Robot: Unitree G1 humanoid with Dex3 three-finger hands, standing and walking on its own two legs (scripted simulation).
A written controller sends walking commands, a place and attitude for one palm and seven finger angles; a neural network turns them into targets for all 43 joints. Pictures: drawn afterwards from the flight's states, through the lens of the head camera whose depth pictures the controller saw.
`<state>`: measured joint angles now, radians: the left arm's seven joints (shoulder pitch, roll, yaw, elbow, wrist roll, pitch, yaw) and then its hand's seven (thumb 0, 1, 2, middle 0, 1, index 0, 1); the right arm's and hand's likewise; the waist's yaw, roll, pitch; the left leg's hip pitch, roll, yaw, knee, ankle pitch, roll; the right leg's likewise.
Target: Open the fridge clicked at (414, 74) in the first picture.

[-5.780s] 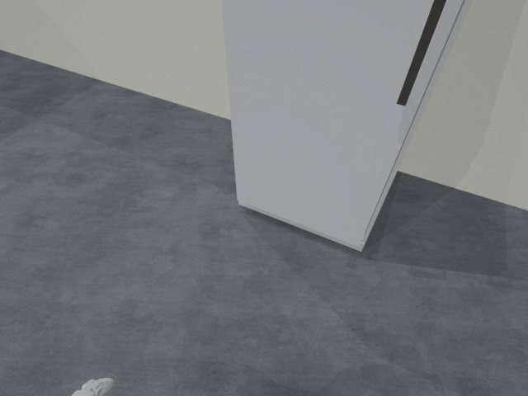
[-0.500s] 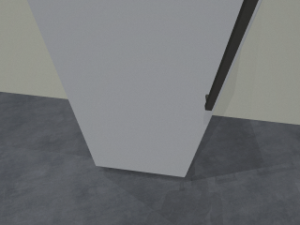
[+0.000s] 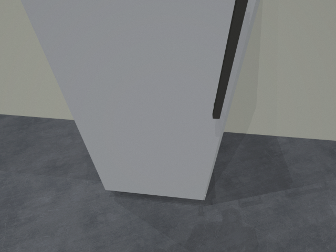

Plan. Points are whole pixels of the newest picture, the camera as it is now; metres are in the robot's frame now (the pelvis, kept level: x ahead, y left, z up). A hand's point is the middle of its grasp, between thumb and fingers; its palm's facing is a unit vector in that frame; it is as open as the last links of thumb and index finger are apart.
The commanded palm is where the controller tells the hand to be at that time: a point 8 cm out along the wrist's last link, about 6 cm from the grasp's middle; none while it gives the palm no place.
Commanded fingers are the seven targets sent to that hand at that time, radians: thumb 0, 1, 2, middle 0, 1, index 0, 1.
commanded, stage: look again from close up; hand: right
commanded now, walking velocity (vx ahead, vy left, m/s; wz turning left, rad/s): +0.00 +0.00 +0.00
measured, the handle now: (227, 54) +0.55 -0.13 +0.24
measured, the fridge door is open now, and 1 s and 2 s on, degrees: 0 0 0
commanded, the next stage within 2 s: none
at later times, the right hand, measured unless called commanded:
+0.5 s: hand out of the picture -0.03 -0.18 -0.17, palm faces +0.03 +0.98 -0.20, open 7.4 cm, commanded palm none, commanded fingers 0.00 -0.90 -0.90 0.20 0.30 0.20 0.30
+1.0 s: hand out of the picture +0.00 -0.16 -0.17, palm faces +0.02 +0.98 -0.18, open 7.4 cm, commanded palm none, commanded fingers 0.00 -0.90 -0.90 0.20 0.30 0.20 0.30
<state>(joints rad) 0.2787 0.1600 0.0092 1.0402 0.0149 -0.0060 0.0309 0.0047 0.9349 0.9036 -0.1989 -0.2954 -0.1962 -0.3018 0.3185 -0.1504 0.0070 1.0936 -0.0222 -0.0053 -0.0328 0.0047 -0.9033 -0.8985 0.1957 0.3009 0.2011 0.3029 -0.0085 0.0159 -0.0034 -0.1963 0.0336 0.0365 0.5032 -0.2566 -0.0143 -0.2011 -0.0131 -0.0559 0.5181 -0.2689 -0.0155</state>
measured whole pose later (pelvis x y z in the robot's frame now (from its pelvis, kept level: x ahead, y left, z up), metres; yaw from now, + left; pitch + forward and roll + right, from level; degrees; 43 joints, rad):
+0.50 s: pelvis -0.01 +0.00 +0.00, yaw +0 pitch -2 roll +0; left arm 0.29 0.18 0.00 1.07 0.01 -0.01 0.02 0.00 0.91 0.90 -0.20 -0.30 -0.20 -0.30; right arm 0.34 -0.18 0.01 1.08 -0.02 0.00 -0.02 0.00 -0.90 -0.90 0.19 0.30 0.20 0.30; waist -0.01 0.01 0.01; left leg -0.23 0.05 0.04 0.47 -0.21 -0.02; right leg -0.22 0.01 -0.05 0.46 -0.21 -0.02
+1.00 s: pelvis -0.01 +0.01 +0.00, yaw +0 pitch -2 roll +0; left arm 0.27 0.15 -0.01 1.11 0.01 -0.01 0.02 0.00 0.91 0.90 -0.20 -0.30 -0.20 -0.30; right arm 0.29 -0.17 0.01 1.08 -0.01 -0.01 -0.02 0.00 -0.91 -0.90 0.19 0.30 0.20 0.30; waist 0.00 0.02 0.02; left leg -0.20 0.02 0.05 0.45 -0.21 0.00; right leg -0.20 -0.02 -0.05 0.45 -0.21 0.00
